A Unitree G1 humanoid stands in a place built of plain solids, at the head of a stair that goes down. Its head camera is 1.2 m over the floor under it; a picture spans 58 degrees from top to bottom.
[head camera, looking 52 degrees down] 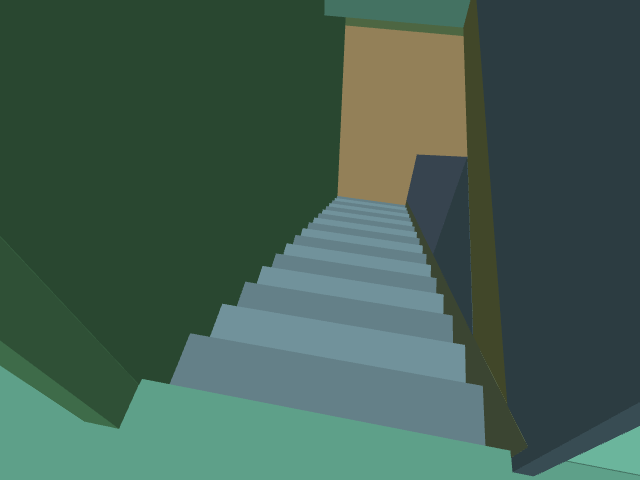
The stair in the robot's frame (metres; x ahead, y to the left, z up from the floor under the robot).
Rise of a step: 0.20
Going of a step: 0.24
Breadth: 1.01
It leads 11 degrees to the right of straight ahead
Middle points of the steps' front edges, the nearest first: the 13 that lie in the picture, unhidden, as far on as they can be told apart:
0.35 0.01 0.00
0.59 -0.04 -0.20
0.82 -0.08 -0.40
1.06 -0.13 -0.60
1.29 -0.17 -0.81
1.53 -0.21 -1.01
1.76 -0.26 -1.21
2.00 -0.30 -1.41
2.24 -0.35 -1.62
2.47 -0.39 -1.82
2.71 -0.44 -2.02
2.94 -0.48 -2.22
3.18 -0.53 -2.42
